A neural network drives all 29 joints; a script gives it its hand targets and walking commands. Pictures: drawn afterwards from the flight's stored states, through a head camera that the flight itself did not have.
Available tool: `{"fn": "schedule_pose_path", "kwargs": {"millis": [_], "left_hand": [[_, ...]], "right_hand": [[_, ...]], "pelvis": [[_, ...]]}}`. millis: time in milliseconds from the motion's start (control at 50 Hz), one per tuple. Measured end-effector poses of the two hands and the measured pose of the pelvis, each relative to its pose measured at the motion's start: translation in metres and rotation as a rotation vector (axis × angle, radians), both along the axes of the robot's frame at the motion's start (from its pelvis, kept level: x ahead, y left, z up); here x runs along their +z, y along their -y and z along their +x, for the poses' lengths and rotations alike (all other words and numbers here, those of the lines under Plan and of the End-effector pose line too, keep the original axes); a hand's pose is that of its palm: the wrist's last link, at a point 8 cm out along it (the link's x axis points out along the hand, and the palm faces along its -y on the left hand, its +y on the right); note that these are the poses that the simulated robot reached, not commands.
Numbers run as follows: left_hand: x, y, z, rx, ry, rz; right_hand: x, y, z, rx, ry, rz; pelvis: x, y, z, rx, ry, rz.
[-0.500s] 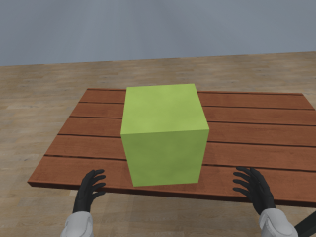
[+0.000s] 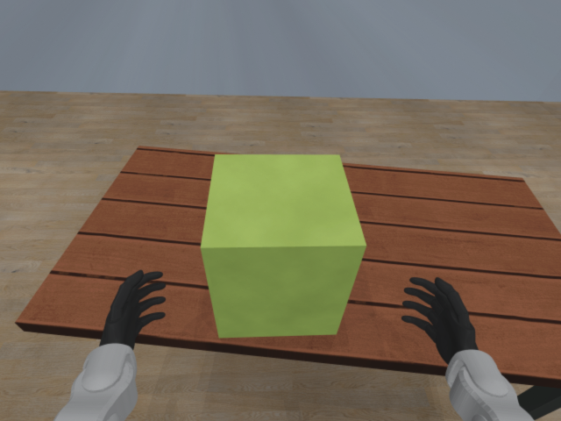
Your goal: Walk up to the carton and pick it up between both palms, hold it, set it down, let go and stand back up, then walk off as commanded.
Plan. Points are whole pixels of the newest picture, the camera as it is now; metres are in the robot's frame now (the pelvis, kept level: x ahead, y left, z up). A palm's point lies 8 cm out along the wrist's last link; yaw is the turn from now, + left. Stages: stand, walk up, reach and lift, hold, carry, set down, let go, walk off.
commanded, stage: reach and lift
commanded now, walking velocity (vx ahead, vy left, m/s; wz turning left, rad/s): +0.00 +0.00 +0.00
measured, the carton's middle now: (278, 248) +0.41 +0.04 +0.02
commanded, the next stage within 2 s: none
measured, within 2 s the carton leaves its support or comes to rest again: neither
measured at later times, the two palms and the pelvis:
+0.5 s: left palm (130, 257) +0.29 +0.22 +0.14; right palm (433, 256) +0.32 -0.17 +0.13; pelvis +0.00 +0.00 +0.00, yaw +0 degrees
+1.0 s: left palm (135, 194) +0.34 +0.22 +0.19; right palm (425, 207) +0.39 -0.17 +0.15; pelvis +0.01 +0.00 +0.00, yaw +0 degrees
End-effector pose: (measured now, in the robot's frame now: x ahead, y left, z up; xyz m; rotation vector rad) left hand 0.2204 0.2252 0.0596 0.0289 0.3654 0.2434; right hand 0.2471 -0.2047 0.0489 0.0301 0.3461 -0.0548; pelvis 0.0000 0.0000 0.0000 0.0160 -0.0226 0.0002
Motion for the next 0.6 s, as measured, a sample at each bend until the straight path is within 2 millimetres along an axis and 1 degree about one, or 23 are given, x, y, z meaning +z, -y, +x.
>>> {"fn": "schedule_pose_path", "kwargs": {"millis": [100, 200, 280, 380, 480, 540, 600], "left_hand": [[0.013, 0.005, 0.013, -0.021, 0.018, -0.013], [0.030, 0.011, 0.025, -0.041, 0.029, 0.008], [0.044, 0.014, 0.036, -0.055, 0.036, 0.019], [0.060, 0.014, 0.048, -0.057, 0.054, 0.015], [0.074, 0.009, 0.062, -0.048, 0.085, -0.007], [0.080, 0.006, 0.071, -0.043, 0.100, -0.027], [0.083, 0.002, 0.079, -0.038, 0.104, -0.050]], "right_hand": [[0.009, -0.004, 0.009, 0.013, 0.038, 0.019], [0.018, -0.010, 0.024, 0.028, 0.065, 0.044], [0.029, -0.015, 0.037, 0.036, 0.092, 0.057], [0.048, -0.021, 0.054, 0.046, 0.131, 0.055], [0.073, -0.031, 0.073, 0.072, 0.172, 0.036], [0.088, -0.039, 0.084, 0.090, 0.197, 0.019], [0.096, -0.045, 0.097, 0.098, 0.194, 0.004]], "pelvis": [[0.000, 0.000, -0.001, 0.000, 0.001, 0.000], [0.000, 0.000, -0.002, 0.000, 0.003, 0.000], [0.000, 0.000, -0.003, 0.000, 0.005, 0.000], [0.000, 0.000, -0.004, 0.000, 0.005, 0.000], [0.000, 0.000, -0.004, 0.000, 0.006, 0.000], [0.000, 0.000, -0.004, 0.000, 0.005, 0.000], [0.000, 0.000, -0.004, 0.000, 0.005, 0.000]]}}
